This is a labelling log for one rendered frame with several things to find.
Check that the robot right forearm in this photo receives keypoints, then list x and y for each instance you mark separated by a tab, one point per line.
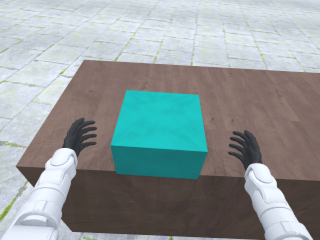
273	211

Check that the robot left forearm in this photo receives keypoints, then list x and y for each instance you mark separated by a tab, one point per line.
44	206

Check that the robot left upper arm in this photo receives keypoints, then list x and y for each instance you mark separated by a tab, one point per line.
25	232

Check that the left robot hand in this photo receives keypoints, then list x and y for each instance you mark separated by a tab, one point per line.
74	136

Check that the carton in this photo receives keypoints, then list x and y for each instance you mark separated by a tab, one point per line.
159	134

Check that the pedestal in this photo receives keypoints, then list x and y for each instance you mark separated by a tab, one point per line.
280	108

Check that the right robot hand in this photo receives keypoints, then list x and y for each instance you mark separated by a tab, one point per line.
250	153

